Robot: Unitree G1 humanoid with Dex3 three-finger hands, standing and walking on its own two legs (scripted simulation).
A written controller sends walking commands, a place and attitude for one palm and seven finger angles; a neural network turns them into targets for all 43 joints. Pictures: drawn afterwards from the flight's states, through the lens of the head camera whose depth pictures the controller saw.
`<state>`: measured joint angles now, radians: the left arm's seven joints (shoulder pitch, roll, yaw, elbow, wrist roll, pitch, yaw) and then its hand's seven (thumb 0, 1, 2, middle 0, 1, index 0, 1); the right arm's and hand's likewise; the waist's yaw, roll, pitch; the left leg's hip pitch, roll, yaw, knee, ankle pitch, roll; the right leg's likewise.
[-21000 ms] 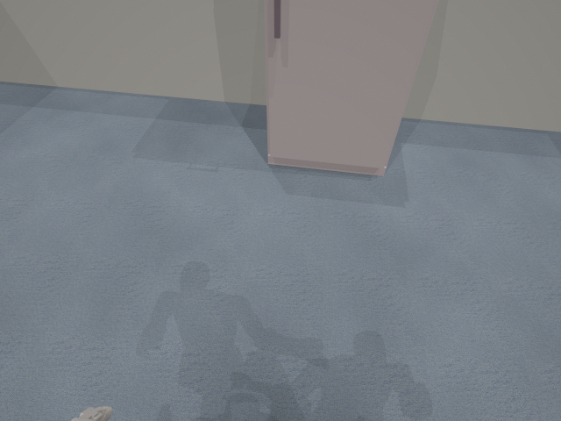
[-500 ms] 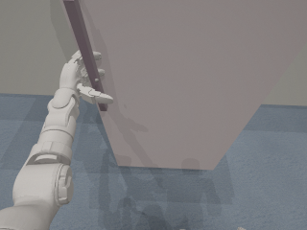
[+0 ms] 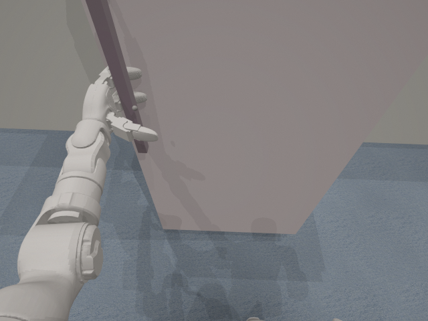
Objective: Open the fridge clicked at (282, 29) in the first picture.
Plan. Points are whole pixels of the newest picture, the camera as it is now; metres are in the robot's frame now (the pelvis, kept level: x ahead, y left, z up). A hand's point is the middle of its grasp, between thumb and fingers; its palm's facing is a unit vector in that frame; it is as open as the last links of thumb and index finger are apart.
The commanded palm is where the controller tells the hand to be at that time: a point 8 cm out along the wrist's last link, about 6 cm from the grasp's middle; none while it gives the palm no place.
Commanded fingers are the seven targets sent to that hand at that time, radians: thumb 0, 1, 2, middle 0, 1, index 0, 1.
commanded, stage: grip the handle and tug to test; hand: left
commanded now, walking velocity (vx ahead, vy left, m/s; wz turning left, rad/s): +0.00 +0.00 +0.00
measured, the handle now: (128, 86) +0.53 +0.16 +0.14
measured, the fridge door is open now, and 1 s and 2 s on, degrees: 0 0 12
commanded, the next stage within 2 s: pull the door a little, standing still in 1.48 s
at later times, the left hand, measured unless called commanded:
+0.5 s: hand (133, 108) +0.47 +0.14 +0.14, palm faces -0.04 -1.00 -0.01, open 9.6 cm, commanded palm +0.45 +0.19 +0.14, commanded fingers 0.00 0.57 0.76 -0.41 -1.35 -0.41 -1.35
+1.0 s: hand (135, 107) +0.47 +0.14 +0.14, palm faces -0.02 -1.00 -0.02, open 5.6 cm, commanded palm +0.45 +0.18 +0.14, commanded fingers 0.00 0.90 0.90 -0.45 -1.40 -0.45 -1.40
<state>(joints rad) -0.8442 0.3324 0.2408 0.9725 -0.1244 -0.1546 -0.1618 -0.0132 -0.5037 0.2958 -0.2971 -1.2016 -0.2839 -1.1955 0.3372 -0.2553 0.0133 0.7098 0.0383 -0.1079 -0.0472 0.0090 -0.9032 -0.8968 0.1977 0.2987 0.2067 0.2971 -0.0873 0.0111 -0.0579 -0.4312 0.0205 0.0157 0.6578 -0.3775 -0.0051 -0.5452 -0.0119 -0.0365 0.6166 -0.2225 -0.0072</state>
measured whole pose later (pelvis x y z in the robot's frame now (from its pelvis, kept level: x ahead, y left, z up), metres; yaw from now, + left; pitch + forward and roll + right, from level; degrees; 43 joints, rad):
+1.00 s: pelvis +0.01 +0.00 +0.00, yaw +1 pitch +9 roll -1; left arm -0.85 0.31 0.20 0.97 -0.13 -0.15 -0.12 0.01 0.73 0.80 -0.39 -1.37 -0.37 -1.39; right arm 0.34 -0.25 0.01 0.73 0.03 -0.11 -0.04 0.01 -0.90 -0.90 0.20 0.30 0.21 0.30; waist -0.08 0.02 -0.06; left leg -0.43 0.02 0.00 0.66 -0.38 -0.01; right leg -0.54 -0.02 -0.05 0.62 -0.23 -0.01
